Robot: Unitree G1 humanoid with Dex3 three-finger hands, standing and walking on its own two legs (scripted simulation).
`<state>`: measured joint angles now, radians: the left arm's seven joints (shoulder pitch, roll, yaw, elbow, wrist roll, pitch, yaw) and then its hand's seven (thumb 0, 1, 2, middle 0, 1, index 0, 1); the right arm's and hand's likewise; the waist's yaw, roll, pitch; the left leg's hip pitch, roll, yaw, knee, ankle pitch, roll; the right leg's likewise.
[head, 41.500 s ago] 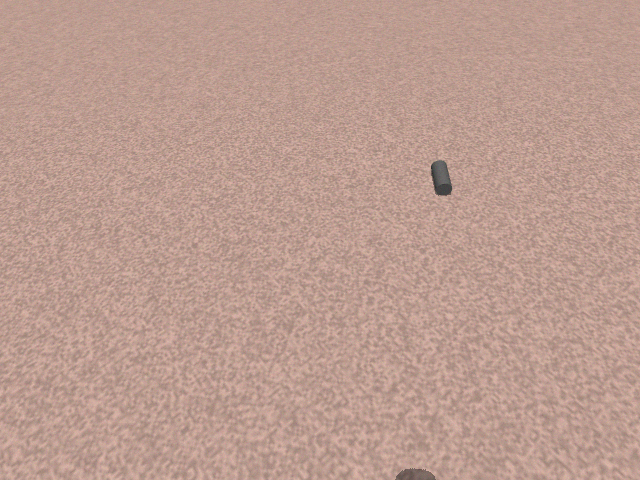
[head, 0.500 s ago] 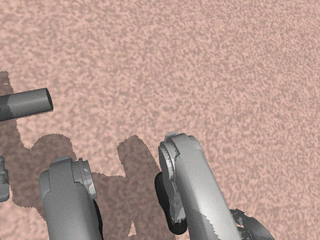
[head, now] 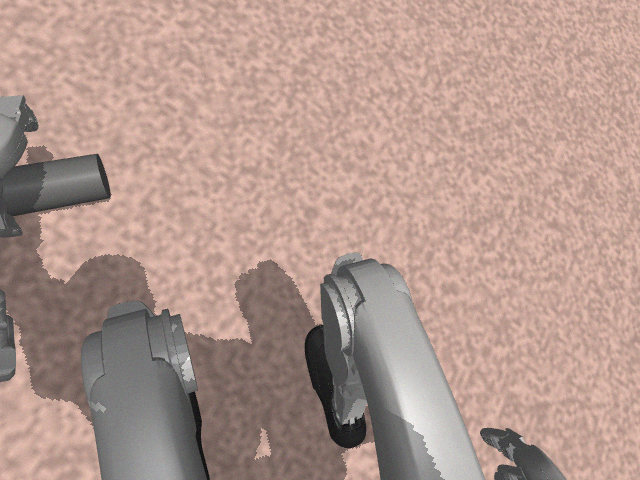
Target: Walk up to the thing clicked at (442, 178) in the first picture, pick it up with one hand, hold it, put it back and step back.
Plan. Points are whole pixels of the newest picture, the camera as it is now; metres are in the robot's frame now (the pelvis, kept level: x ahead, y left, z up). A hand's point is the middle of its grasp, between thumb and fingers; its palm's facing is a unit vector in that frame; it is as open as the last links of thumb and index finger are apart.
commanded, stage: withdraw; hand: left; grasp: from above
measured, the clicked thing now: (46, 186) +0.53 +0.29 -0.31
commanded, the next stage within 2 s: home in 0.02 s
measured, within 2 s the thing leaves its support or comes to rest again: neither
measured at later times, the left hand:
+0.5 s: hand out of the picture +0.48 +0.29 -0.07, palm faces -0.36 -0.30 -0.89, open 11.1 cm
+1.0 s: hand out of the picture +0.29 +0.23 +0.13, palm faces -0.02 -0.90 -0.43, open 7.4 cm
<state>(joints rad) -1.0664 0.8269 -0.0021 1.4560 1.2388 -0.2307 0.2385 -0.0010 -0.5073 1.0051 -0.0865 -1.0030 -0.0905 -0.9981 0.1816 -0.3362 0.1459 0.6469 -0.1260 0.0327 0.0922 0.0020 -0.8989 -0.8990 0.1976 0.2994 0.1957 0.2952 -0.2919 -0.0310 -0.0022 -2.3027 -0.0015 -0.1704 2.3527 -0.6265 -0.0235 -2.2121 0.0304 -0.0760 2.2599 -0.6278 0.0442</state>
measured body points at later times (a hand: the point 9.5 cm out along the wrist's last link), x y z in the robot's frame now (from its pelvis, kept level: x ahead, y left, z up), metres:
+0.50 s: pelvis +0.02 +0.00 +0.05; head +0.24 +0.05 +0.44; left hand +0.49 +0.31 -0.02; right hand +0.09 -0.25 -0.08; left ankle +0.09 +0.13 -0.31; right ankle +0.12 -0.13 -0.31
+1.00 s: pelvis +0.03 +0.00 +0.23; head +0.15 +0.04 +0.66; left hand +0.29 +0.28 +0.16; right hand +0.26 -0.22 +0.14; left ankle +0.09 +0.13 -0.31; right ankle +0.11 -0.13 -0.31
